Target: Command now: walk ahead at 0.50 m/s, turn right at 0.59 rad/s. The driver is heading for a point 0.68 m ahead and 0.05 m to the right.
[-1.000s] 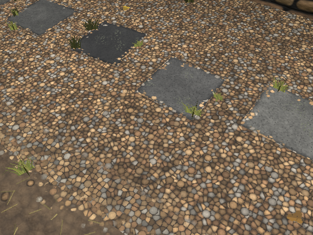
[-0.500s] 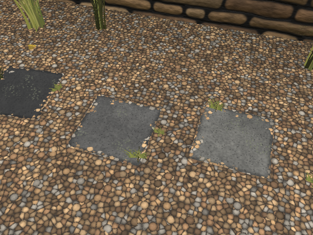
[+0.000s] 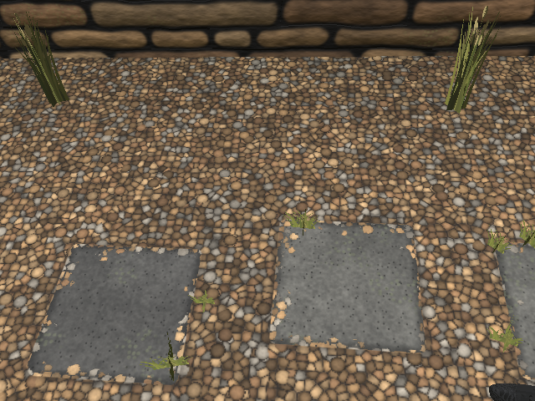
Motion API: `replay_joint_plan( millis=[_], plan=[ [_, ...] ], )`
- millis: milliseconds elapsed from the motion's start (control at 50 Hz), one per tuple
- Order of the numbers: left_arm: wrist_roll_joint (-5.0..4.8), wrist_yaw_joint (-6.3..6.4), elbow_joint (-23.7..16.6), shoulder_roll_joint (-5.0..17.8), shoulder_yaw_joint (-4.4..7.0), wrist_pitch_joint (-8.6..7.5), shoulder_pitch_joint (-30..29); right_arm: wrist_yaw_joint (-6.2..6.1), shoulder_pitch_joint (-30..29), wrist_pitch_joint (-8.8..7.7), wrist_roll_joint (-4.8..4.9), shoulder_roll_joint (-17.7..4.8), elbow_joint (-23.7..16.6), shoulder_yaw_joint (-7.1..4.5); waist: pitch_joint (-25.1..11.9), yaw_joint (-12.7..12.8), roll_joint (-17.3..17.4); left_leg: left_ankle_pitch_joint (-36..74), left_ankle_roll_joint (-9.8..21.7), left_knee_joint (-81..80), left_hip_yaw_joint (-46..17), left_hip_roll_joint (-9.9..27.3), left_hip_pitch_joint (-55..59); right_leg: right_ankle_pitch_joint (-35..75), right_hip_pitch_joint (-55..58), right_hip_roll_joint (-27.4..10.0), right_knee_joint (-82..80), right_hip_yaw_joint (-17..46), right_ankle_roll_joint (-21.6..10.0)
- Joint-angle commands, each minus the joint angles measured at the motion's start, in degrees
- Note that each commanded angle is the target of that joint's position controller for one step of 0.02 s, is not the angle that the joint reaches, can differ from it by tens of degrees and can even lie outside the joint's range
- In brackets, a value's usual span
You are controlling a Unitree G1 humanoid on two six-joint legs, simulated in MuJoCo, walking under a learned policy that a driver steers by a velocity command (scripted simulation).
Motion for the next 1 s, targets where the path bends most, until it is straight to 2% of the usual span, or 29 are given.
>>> replay_joint_plan(
  millis=[20,80,140,180,200,220,240,260,280,300,320,340,380,420,500,600,640,660,680,700,720,740,760,780,800,840,900,960,1000],
  plan=[
    [-0.40,0.98,-3.9,10.1,2.73,-0.60,-0.8,0.66,-5.3,-0.83,0.40,-2.4,-4.3,-0.16,-2.1,0.2,-6.0,10.0,-0.7,-11.3,2.2,-3.6,6.4,10.0,-3.4,-11.1,-6.3,9.1,-7.4],
    [-0.75,1.12,-2.9,10.2,2.83,-0.09,2.1,1.59,-8.9,-1.52,1.18,-3.5,-5.6,-0.31,-1.4,1.6,-6.6,10.7,0.0,-16.8,1.4,-5.1,8.2,7.0,-0.7,-12.6,-3.6,12.8,-6.9],
    [-0.60,1.45,-2.9,9.9,2.91,0.53,2.5,2.23,-7.7,-2.32,1.36,-5.5,-5.7,-1.07,-1.8,0.3,-8.2,4.6,1.8,-20.1,0.5,-5.8,10.8,7.1,3.9,-14.3,1.3,17.9,-5.8],
    [-0.47,1.42,-3.6,8.9,2.62,0.79,0.8,1.90,-0.6,-2.86,1.20,-7.0,-4.0,-2.12,-4.4,-3.8,-9.3,2.9,4.2,-23.2,2.0,-6.3,20.9,12.2,3.4,-12.3,7.3,18.2,-3.8],
    [-0.08,1.14,-4.7,6.2,1.62,0.58,0.0,1.51,6.6,-3.17,0.16,-9.2,-3.1,-2.96,-10.7,-7.4,-7.3,2.8,7.3,-21.5,-2.1,-0.9,34.0,11.7,-1.0,-9.2,18.2,15.2,-1.8],
    [-0.22,1.24,-6.1,2.7,0.55,0.23,5.0,1.02,14.8,-2.92,-1.00,-13.9,-2.2,-4.13,-20.2,-7.6,4.1,-2.8,14.3,-21.9,-20.5,12.0,55.4,-3.0,-17.1,-2.1,37.7,7.8,2.3],
    [-1.23,1.29,-6.8,4.1,0.16,-0.17,8.6,1.56,17.2,-2.15,0.23,-13.0,-0.5,-4.07,-23.1,-6.4,18.0,-16.9,19.3,-28.0,-40.9,19.4,61.5,-23.4,-30.7,-1.6,50.3,5.1,4.0],
    [-1.60,1.22,-5.9,9.5,1.44,-0.04,5.3,1.40,14.3,-1.72,1.05,-7.9,-1.6,-2.70,-14.8,-7.5,10.0,-25.1,17.1,-30.1,-36.3,17.6,55.2,-19.5,-35.3,-5.3,55.4,6.1,4.6],
    [-1.05,1.13,-6.8,10.6,1.80,0.32,0.1,1.04,11.8,-1.04,0.83,-5.8,-2.0,-2.01,-8.8,-7.9,5.2,-22.1,14.7,-30.6,-27.2,15.1,47.8,-14.8,-35.5,-7.3,56.0,3.7,4.9],
    [-0.33,1.01,-7.6,9.6,1.72,0.40,-2.7,1.06,9.7,-0.71,0.34,-4.9,-1.6,-1.49,-4.5,-6.9,2.6,-15.8,14.0,-32.1,-21.1,12.3,40.3,-11.4,-33.7,-8.7,53.4,2.8,4.9],
    [-0.05,0.80,-7.9,8.5,1.80,0.47,-3.5,1.09,8.5,-0.74,-0.03,-3.7,-1.0,-0.99,-2.4,-5.5,3.2,-11.2,13.7,-33.6,-16.7,10.2,35.5,-9.2,-31.7,-10.2,50.5,3.0,4.8],
    [-0.43,0.52,-7.8,7.1,1.55,0.62,-2.7,1.19,8.0,-0.89,-0.22,-3.4,-0.6,-0.81,-1.6,-4.3,4.3,-8.5,13.5,-35.1,-13.4,8.7,32.1,-8.3,-29.0,-10.9,48.6,2.6,4.7],
    [-0.57,0.31,-7.8,4.8,0.99,0.87,-2.3,1.43,8.3,-1.43,0.31,-3.9,0.6,-0.98,-1.4,-3.5,4.5,-3.8,14.8,-37.3,-9.2,8.1,30.0,-7.4,-27.7,-11.1,44.6,1.6,4.9],
    [0.02,0.25,-8.6,3.9,0.46,0.70,-4.8,1.44,8.9,-1.71,0.61,-5.8,1.7,-1.51,-1.0,-3.4,3.1,1.4,16.0,-38.6,-6.4,8.6,30.6,-3.9,-29.1,-11.5,38.6,1.2,5.4],
    [0.27,-0.87,-9.6,2.6,-0.69,-0.52,-11.4,1.23,10.0,-0.89,1.52,-7.8,3.4,-1.77,-0.5,-5.3,2.0,7.1,14.7,-39.1,0.9,6.5,31.3,7.8,-25.9,-11.7,23.7,-2.6,5.7],
    [-0.43,-1.95,-12.0,3.5,-0.72,-1.20,-18.9,1.28,15.5,0.58,2.53,-10.0,6.5,-2.02,0.9,-7.7,3.0,8.5,13.2,-36.9,1.8,8.7,36.6,7.9,-22.8,-9.5,13.5,-5.2,4.3],
    [-0.29,-2.13,-12.2,4.8,-0.17,-1.32,-17.9,1.07,15.6,1.29,2.84,-10.9,7.3,-2.20,0.3,-5.9,3.9,15.1,12.2,-33.5,2.0,9.8,39.2,4.6,-19.2,-8.2,10.6,-6.2,2.5],
    [0.05,-2.01,-11.0,6.0,0.58,-1.35,-13.6,0.90,14.7,1.59,3.05,-11.2,7.4,-2.15,-2.0,-2.9,3.9,23.8,11.0,-28.4,3.9,8.7,39.0,5.3,-12.3,-6.5,8.1,-7.7,1.3],
    [0.39,-1.62,-8.5,8.4,1.99,-1.20,-5.8,0.73,15.1,1.70,2.93,-10.0,7.7,-1.62,-7.0,0.8,3.0,29.8,9.5,-18.9,6.5,6.1,36.3,6.5,-0.3,-5.1,7.0,-8.6,-0.4],
    [0.80,-0.87,-6.5,12.4,3.37,-0.84,4.3,0.55,14.7,1.42,1.55,-7.3,6.4,-0.35,-14.6,5.1,-1.2,18.5,7.0,-3.1,8.8,3.6,25.6,8.7,16.4,-13.4,9.4,0.6,-3.6],
    [1.20,-0.59,-6.0,18.1,4.12,-0.58,6.9,0.85,19.9,0.26,0.65,-0.7,4.4,1.80,-20.7,1.6,-16.5,-19.5,3.2,18.0,8.4,-6.5,3.1,0.2,33.0,-27.7,3.8,28.5,-12.9],
    [0.51,-0.74,-6.0,13.3,3.00,-0.69,7.9,1.20,17.5,-0.86,1.79,-5.8,5.2,0.74,-23.2,4.0,-13.4,-27.5,3.4,26.1,0.1,-5.5,-3.6,-5.8,33.4,-28.6,-1.0,36.6,-14.2],
    [0.46,-0.82,-6.0,11.0,2.04,-0.97,4.5,1.51,13.0,-1.40,3.18,-8.3,3.6,-0.04,-14.6,3.5,-11.2,-23.6,4.0,27.5,0.6,-2.6,-8.0,-3.6,27.5,-26.4,-1.6,27.9,-11.9],
    [0.46,-0.86,-6.1,9.3,1.50,-1.09,1.3,1.40,10.2,-1.54,2.86,-7.7,3.1,0.16,-10.2,2.0,-7.8,-18.7,4.2,24.9,1.7,-0.2,-6.8,1.1,20.2,-23.5,-2.3,20.7,-10.2],
    [0.80,-1.06,-6.2,7.9,1.08,-1.18,-1.7,1.24,9.1,-1.36,1.84,-7.3,3.1,0.03,-6.9,0.2,-6.1,-15.4,3.9,21.4,2.0,1.1,-4.5,5.7,13.3,-21.6,-3.9,16.4,-9.3],
    [1.39,-1.21,-6.4,6.3,0.62,-1.75,-5.0,1.31,10.8,-0.01,1.56,-6.0,3.7,0.02,-4.9,-3.2,-6.8,-12.2,3.1,17.7,1.6,2.3,1.9,15.0,5.2,-19.8,-7.3,11.6,-9.1],
    [1.15,-0.78,-4.8,7.8,1.08,-2.61,-6.1,0.77,10.6,1.53,0.65,-3.3,3.7,0.65,-3.3,-5.3,-5.2,-9.6,0.8,10.0,2.8,1.3,5.1,33.0,-0.3,-18.9,-8.1,3.7,-9.3],
    [1.17,0.03,-3.2,8.7,1.32,-2.03,-5.8,1.10,5.9,1.56,0.25,-1.5,3.0,1.60,-3.3,-3.9,-5.7,1.9,0.8,-3.5,4.3,-0.3,9.9,36.2,-2.3,-15.5,-7.4,-3.1,-6.8],
    [1.10,0.31,-1.7,9.2,1.34,-1.57,-3.4,1.58,2.7,1.39,0.52,-2.0,2.5,1.59,-4.3,-2.3,-5.9,8.6,1.2,-9.5,4.4,-2.1,12.6,34.3,-0.6,-15.5,-6.7,-3.5,-5.9]
  ],
)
